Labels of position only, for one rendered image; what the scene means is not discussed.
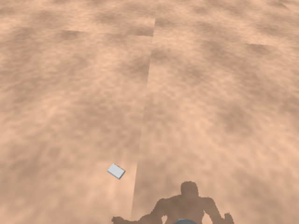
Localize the small box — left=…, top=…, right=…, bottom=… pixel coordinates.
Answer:
left=107, top=164, right=125, bottom=179

